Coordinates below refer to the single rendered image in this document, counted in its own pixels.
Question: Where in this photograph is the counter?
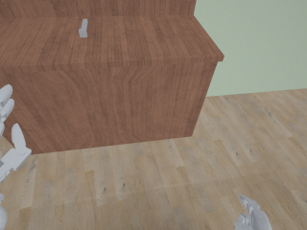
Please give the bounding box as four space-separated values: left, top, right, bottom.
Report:
0 0 224 155

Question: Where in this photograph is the right robot hand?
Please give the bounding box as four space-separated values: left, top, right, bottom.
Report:
234 195 272 230

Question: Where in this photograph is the tap lever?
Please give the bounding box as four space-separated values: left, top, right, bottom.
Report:
79 18 88 38

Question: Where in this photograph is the left robot hand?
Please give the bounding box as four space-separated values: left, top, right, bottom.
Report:
0 84 32 183

